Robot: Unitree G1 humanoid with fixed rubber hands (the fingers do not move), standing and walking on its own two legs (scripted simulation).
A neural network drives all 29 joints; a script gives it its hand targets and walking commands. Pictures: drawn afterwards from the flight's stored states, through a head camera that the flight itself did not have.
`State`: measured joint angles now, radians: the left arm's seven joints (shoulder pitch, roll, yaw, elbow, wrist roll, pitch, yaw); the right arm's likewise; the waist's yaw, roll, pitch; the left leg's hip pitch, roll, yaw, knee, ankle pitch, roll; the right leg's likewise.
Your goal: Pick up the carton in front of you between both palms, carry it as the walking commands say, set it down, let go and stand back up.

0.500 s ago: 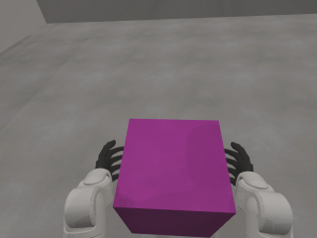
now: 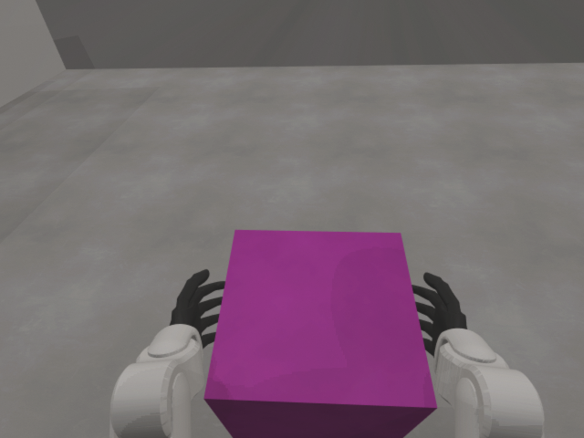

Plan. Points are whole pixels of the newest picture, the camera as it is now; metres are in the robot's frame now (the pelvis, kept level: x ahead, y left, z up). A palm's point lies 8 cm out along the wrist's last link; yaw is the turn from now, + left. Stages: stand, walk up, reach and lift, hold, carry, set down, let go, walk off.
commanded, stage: carry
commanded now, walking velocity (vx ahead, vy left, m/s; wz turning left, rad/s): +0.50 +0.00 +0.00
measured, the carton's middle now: (314, 347) +0.26 +0.00 +0.03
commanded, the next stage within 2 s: none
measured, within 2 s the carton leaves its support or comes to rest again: neither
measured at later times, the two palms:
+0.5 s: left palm (226, 183) +0.54 +0.15 +0.11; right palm (392, 180) +0.55 -0.15 +0.11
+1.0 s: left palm (242, 116) +0.83 +0.15 +0.11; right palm (366, 116) +0.83 -0.15 +0.10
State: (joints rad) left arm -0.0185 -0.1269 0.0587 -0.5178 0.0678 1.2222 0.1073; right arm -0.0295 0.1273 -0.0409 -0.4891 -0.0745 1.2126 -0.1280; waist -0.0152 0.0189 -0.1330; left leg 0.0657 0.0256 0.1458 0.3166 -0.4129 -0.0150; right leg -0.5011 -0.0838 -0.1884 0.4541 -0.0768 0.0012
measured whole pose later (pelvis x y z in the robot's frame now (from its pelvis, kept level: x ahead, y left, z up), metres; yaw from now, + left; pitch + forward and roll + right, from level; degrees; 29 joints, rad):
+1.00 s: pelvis +0.59 +0.01 +0.00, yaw +1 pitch +2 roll -1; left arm -0.06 -0.13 0.04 -0.53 0.07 1.21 0.11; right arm -0.04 0.13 -0.07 -0.53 -0.07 1.20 -0.12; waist 0.00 0.04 -0.06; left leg -0.09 0.08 0.18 0.54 -0.43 -0.02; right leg -0.40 -0.03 -0.23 0.44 -0.07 -0.07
